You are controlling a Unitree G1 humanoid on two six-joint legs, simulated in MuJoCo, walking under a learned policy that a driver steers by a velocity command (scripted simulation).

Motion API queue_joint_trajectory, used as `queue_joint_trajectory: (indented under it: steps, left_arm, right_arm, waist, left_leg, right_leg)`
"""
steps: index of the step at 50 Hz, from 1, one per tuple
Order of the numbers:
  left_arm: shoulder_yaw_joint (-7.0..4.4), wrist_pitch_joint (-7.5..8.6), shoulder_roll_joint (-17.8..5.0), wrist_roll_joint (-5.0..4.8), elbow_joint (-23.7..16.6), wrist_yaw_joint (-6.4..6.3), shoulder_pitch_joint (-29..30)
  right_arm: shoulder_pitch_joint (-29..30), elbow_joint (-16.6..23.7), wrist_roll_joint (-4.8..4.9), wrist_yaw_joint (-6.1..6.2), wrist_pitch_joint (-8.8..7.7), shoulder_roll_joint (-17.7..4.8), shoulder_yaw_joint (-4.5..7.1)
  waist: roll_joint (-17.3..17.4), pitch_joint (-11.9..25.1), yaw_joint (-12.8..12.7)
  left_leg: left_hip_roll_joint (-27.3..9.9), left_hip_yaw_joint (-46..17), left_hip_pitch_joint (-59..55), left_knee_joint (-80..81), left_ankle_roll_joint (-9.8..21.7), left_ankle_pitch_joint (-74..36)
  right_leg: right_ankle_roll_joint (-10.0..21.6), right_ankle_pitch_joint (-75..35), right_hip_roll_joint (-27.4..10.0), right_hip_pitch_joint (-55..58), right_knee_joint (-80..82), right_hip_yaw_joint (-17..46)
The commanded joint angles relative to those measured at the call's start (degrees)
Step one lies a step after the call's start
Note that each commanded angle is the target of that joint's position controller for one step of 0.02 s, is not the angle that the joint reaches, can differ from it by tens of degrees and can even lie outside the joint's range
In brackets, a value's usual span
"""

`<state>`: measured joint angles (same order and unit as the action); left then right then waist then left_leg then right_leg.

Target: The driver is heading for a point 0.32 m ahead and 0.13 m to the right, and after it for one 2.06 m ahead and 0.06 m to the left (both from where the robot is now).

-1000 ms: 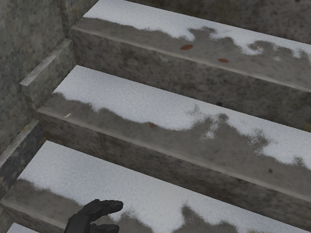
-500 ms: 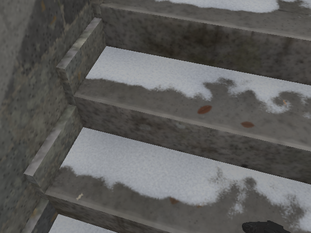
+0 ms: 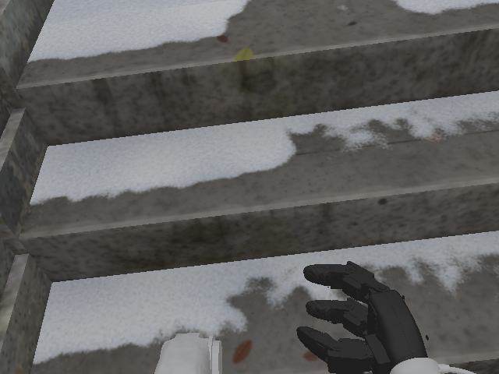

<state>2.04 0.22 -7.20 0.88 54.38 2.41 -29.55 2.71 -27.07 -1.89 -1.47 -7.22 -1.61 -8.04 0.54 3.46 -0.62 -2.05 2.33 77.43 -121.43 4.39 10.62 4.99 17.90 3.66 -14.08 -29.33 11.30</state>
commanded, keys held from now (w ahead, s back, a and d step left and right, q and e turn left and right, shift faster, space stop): w+e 0.46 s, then w+q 0.54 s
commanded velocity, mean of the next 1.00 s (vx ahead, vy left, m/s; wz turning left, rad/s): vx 0.50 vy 0.00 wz -0.20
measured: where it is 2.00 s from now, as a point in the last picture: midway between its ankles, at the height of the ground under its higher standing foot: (363, 7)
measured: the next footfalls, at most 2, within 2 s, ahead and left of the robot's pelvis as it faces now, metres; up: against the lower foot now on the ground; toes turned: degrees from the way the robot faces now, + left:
left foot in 0.14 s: +0.24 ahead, +0.13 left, +0.17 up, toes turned -5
right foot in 0.66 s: +0.48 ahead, -0.38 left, +0.34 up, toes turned -31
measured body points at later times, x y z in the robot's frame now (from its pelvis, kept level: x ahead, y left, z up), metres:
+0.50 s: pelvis +0.24 -0.04 +0.15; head +0.25 -0.04 +0.60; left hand +0.53 +0.02 +0.09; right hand +0.09 -0.21 +0.01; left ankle +0.20 +0.13 -0.57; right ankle +0.28 -0.22 -0.30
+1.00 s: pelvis +0.52 -0.26 +0.33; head +0.48 -0.26 +0.78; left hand +0.54 -0.01 +0.18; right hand +0.70 -0.51 +0.28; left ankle +0.60 -0.15 -0.09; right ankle +0.45 -0.36 -0.40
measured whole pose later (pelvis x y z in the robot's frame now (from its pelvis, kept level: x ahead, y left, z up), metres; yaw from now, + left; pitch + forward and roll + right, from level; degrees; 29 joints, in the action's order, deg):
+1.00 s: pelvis +0.52 -0.26 +0.33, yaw -12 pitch -1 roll +0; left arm -0.2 2.7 -11.1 3.2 56.3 0.4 -27.0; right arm -2.7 -36.6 0.9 -0.9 -0.3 -11.3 0.5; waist 2.3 5.1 -1.2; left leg 2.5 -1.2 67.0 -122.1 8.0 10.2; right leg -1.6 21.6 -7.9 -8.0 -32.1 -17.6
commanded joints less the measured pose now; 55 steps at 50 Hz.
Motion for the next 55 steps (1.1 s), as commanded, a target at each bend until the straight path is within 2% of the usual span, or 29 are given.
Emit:
queue_joint_trajectory:
  steps: [1, 2, 4, 5, 6, 7, 8, 9, 10, 11, 13, 16, 23, 27, 30, 31, 32, 33, 34, 35, 36, 37, 38, 40, 45, 47, 50, 53, 55]
  left_arm:
    - [-3.14, 0.17, -10.39, -1.52, -4.60, -3.39, 3.56]
    - [-4.10, -0.25, -11.79, -1.33, -3.76, -5.10, 0.55]
    - [-5.52, 1.10, -15.95, 0.54, -5.28, -5.41, 4.12]
    - [-7.00, 1.42, -20.91, -0.53, -6.87, -5.97, 9.60]
    - [-7.39, 1.61, -20.55, -2.35, -8.17, -6.02, 15.89]
    - [-6.90, 3.10, -18.54, -1.47, -11.43, -4.70, 20.71]
    - [-5.19, 3.41, -7.09, -0.48, -14.77, -2.69, 22.00]
    - [-4.95, 4.26, -6.91, 0.27, -14.70, -0.48, 16.88]
    - [-4.40, 3.83, -5.46, -0.33, -17.40, 0.47, 20.03]
    - [-2.21, 2.89, -1.76, -0.64, -20.49, 0.66, 22.05]
    - [-0.75, 2.55, 0.78, -1.89, -21.70, 0.76, 18.75]
    - [0.42, 2.57, 1.64, -4.08, -22.32, -0.40, 16.35]
    - [-0.60, -0.41, -0.49, -3.26, -25.85, -3.37, 26.54]
    - [1.52, 0.44, 3.24, -4.63, -31.12, -2.42, 39.64]
    - [5.46, 2.50, 7.83, -2.95, -40.71, 2.39, 56.10]
    - [5.98, 2.88, 7.73, -3.17, -40.43, 3.83, 54.16]
    - [3.68, 3.58, 4.90, -4.90, -37.65, 3.42, 49.18]
    - [0.12, 3.59, -2.09, -5.53, -32.81, 1.88, 34.90]
    - [-3.40, 4.15, -9.44, -4.37, -29.94, 0.30, 17.18]
    - [-6.23, 3.56, -16.55, -1.09, -25.43, -1.38, 4.56]
    - [-8.19, 2.16, -23.72, 1.50, -20.45, -3.28, -1.98]
    - [-6.42, 2.45, -20.00, 2.74, -17.27, -3.07, -1.61]
    - [-6.04, 2.82, -17.76, 1.14, -15.13, -1.64, 3.90]
    - [-2.83, 3.91, -3.71, 0.50, -7.91, -0.19, 9.58]
    - [-1.36, 4.95, 1.98, 1.30, -4.57, -0.91, 16.68]
    - [-0.92, 4.25, -0.83, 3.06, -4.97, -1.86, 16.84]
    - [-0.15, 2.84, -2.12, 2.52, -2.52, -2.09, 12.48]
    - [-1.82, 2.04, -9.52, 3.40, -2.96, -3.87, 9.89]
    - [-3.88, 2.03, -15.69, 1.61, -3.34, -5.31, 9.77]
  right_arm:
    - [17.14, 11.05, -2.09, 1.30, -0.70, -1.92, -1.31]
    - [18.99, 14.14, -3.01, 2.97, -0.66, -3.65, -0.35]
    - [0.82, 9.04, -1.32, 4.61, -0.30, -11.26, 5.31]
    - [-12.85, 4.28, -0.07, 4.91, 0.59, -16.62, 7.97]
    - [-24.42, -0.07, 1.73, 4.69, 0.43, -21.76, 9.79]
    - [-33.87, -4.69, 0.86, 4.34, 0.94, -25.78, 11.53]
    - [-33.82, -9.21, -0.97, 3.91, 2.40, -26.52, 11.65]
    - [-27.36, -7.59, -1.57, 5.57, 3.19, -20.13, 11.09]
    - [-23.01, -9.20, 1.20, 6.06, 3.96, -13.77, 9.89]
    - [-22.21, -13.63, 1.81, 5.28, 3.98, -8.71, 8.70]
    - [-21.00, -18.64, 0.23, 3.77, 3.46, -3.88, 7.94]
    - [-20.23, -21.71, 0.59, 2.06, 3.40, -6.74, 9.00]
    - [-29.86, -22.20, -0.45, 3.69, 2.75, -16.93, 10.53]
    - [-41.29, -25.95, 1.23, 5.09, 5.34, -11.07, 9.69]
    - [-45.20, -28.32, 3.21, 6.98, 6.85, -10.34, 9.47]
    - [-40.51, -27.90, 3.39, 6.76, 7.65, -13.82, 9.91]
    - [-46.48, -30.83, 2.29, 5.11, 7.06, -17.49, 10.43]
    - [-44.35, -30.40, 1.10, 3.42, 5.51, -19.68, 10.16]
    - [-40.67, -29.09, 0.99, 2.22, 2.75, -20.74, 10.03]
    - [-40.51, -28.26, 2.75, 1.03, -0.70, -21.57, 10.04]
    - [-34.69, -27.64, 3.92, -0.21, -2.67, -17.82, 10.16]
    - [-33.62, -28.98, 5.43, -1.18, -3.03, -15.80, 11.77]
    - [-26.47, -24.84, 6.19, -1.02, -1.73, -10.37, 11.42]
    - [-13.04, -15.44, 4.15, -0.52, 1.19, -6.29, 9.95]
    - [-20.77, -13.83, 4.19, -0.18, 5.92, -2.73, 7.05]
    - [-19.45, -12.88, 2.79, 0.77, 7.75, -4.37, 6.95]
    - [-11.58, -7.08, 2.33, 0.10, 8.44, -3.82, 5.47]
    - [0.83, -0.52, 1.86, -0.12, 7.75, -7.01, 5.07]
    - [5.56, 1.42, 1.75, -0.54, 7.40, -6.98, 4.29]
  waist:
    - [-6.03, -5.16, 0.35]
    - [-8.34, -0.58, 0.47]
    - [-11.86, 16.67, 9.17]
    - [-15.65, 19.34, 13.97]
    - [-11.35, 20.39, 17.15]
    - [-0.25, 25.39, 19.04]
    - [32.27, 24.78, 12.39]
    - [30.59, 23.31, 9.08]
    - [16.68, 8.61, 7.21]
    - [6.78, -2.46, 4.24]
    - [-1.81, -6.49, -2.47]
    - [-3.25, -8.40, -4.76]
    - [3.23, -8.95, 1.97]
    - [8.05, -13.37, 8.88]
    - [4.21, -10.75, 11.00]
    - [4.10, -10.02, 7.51]
    - [12.55, -7.57, 5.78]
    - [12.99, -0.55, -0.99]
    - [17.79, 11.69, -10.80]
    - [4.81, 26.89, -15.21]
    - [-13.97, 35.20, -14.17]
    - [-12.47, 33.90, -10.81]
    - [-12.08, 23.37, -7.88]
    - [-9.70, 4.39, -3.84]
    - [-3.29, -4.91, 7.13]
    - [-4.56, -7.00, 7.25]
    - [-3.36, -10.54, 7.32]
    - [-4.94, -8.40, 4.39]
    - [-2.25, -6.65, 3.73]
  left_leg:
    - [0.15, 8.43, -16.33, 23.77, -2.25, 1.17]
    - [-0.67, 9.32, -28.55, 32.66, -2.85, 6.22]
    - [5.46, 8.77, -53.80, 38.63, -0.69, 14.67]
    - [5.87, 3.07, -53.82, 47.04, -0.71, 24.98]
    - [2.81, -5.99, -58.84, 61.65, 1.65, 26.53]
    - [-1.20, -14.06, -71.05, 72.42, 3.23, 26.37]
    - [-11.90, -43.22, -84.79, 94.89, 11.77, 10.29]
    - [-21.86, -68.31, -82.47, 103.41, 18.59, 17.11]
    - [-21.29, -61.33, -71.39, 102.03, 17.62, 25.21]
    - [-18.19, -46.77, -61.06, 98.79, 13.37, 29.47]
    - [-13.43, -28.71, -54.83, 96.31, 6.96, 25.83]
    - [-13.43, -15.33, -53.37, 100.34, 4.50, 13.19]
    - [-18.28, -2.59, -66.56, 107.09, 5.76, 8.72]
    - [-20.82, -5.01, -86.29, 110.36, 4.28, 8.47]
    - [-19.50, -4.52, -76.43, 123.31, 4.20, 6.69]
    - [-16.45, 0.02, -65.60, 127.86, 4.95, 2.00]
    - [-16.92, 0.93, -62.65, 121.84, 6.53, -36.51]
    - [-15.14, 3.15, -66.03, 108.73, 5.35, -74.93]
    - [-14.12, -0.03, -59.52, 92.73, 1.81, -93.35]
    - [-9.55, -4.30, -50.09, 75.40, -3.12, -81.34]
    - [1.99, -8.67, -48.07, 51.06, -4.78, -12.78]
    - [3.14, -17.13, -44.64, 25.25, -4.62, -2.82]
    - [2.31, -15.89, -37.21, 14.32, -2.47, -0.99]
    - [-2.10, -11.81, -26.45, 9.14, 3.81, -2.57]
    - [0.36, -10.69, -20.50, 9.49, 5.36, -0.39]
    - [3.18, -6.73, -15.25, -2.24, 2.87, -2.28]
    - [3.04, -6.38, -1.78, -9.51, 4.11, 0.59]
    - [-0.74, -0.12, -5.86, 9.22, 2.13, -1.83]
    - [-0.82, 8.18, -24.94, 33.63, 4.15, 2.98]
  right_leg:
    - [6.66, -6.91, -6.66, -22.36, 27.76, 10.99]
    - [7.70, -16.72, -7.20, -21.26, 31.07, 9.80]
    - [7.18, -82.05, -9.08, -8.20, 17.62, 5.79]
    - [6.75, -96.07, -12.89, 5.05, 8.52, 7.72]
    - [5.73, -98.48, -13.30, 9.29, -5.88, 6.27]
    - [6.37, -92.22, -10.77, 4.93, -19.79, 3.02]
    - [2.47, -23.61, 4.18, -18.99, -41.79, 0.88]
    - [-0.85, -4.31, 9.22, -33.26, -74.24, 7.85]
    - [-1.67, -0.76, 6.52, -41.23, -88.51, 3.63]
    - [-0.94, -1.16, 3.64, -45.23, -91.45, 0.45]
    - [0.66, -5.02, -0.20, -46.79, -92.53, -0.05]
    - [0.22, -8.97, -4.07, -50.49, -89.19, 0.88]
    - [-5.55, -12.10, -7.82, -62.99, -88.07, -4.97]
    - [-5.57, 1.18, -13.11, -82.07, -88.99, -3.07]
    - [-5.36, -6.40, -19.51, -58.30, -57.20, -12.75]
    - [-5.16, -2.67, -16.79, -36.36, -41.28, -20.31]
    - [-2.74, 12.91, -7.73, -17.92, -43.15, -29.50]
    - [0.03, 7.89, -3.57, -5.49, -40.39, -29.22]
    - [5.71, -1.21, -6.26, 11.88, -41.75, -13.11]
    - [11.52, 1.25, -17.93, 30.69, -27.59, 12.20]
    - [14.54, 8.68, -28.70, 33.00, 3.90, 39.64]
    - [11.20, 10.54, -31.36, 26.43, 9.78, 42.70]
    - [8.49, 12.90, -32.07, 16.64, 9.90, 35.73]
    - [3.05, 9.99, -27.66, 1.22, 1.39, 12.76]
    - [-1.61, -7.61, -23.44, -8.01, 8.61, -15.17]
    - [-0.47, -13.86, -24.72, -7.97, 12.44, -19.46]
    - [-2.34, -12.51, -23.24, -2.19, 15.18, -23.87]
    - [-1.67, -14.34, -21.11, -0.97, 22.50, -29.95]
    - [-0.16, -27.03, -18.76, -4.57, 28.81, -34.72]
Velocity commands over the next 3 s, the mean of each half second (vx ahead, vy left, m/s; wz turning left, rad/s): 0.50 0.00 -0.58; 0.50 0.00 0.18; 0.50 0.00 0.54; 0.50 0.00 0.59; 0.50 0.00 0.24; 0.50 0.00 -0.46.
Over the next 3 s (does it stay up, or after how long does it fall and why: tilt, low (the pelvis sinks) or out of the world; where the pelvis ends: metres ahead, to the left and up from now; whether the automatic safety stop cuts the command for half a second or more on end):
stays up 1.64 0.01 0.68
